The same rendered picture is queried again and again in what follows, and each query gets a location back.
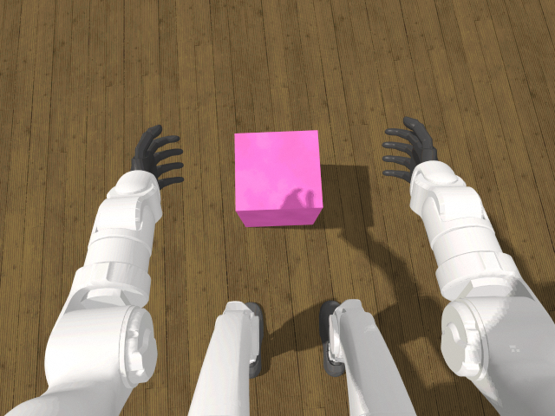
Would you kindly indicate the left robot hand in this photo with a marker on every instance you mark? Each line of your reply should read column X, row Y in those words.
column 146, row 158

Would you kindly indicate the left robot forearm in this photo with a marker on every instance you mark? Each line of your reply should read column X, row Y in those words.
column 119, row 249

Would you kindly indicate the right robot forearm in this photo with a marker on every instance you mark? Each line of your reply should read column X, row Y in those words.
column 469, row 258

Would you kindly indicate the left robot upper arm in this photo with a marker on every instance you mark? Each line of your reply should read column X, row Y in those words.
column 96, row 358

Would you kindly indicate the carton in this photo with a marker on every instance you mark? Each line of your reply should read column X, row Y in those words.
column 278, row 178

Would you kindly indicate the right robot upper arm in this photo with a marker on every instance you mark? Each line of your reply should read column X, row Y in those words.
column 506, row 347

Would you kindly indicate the left robot foot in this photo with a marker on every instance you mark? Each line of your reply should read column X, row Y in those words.
column 255, row 367

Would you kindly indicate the right robot hand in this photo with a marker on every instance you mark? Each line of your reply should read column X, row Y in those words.
column 420, row 151

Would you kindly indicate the left robot thigh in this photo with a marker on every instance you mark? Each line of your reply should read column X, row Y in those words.
column 223, row 385

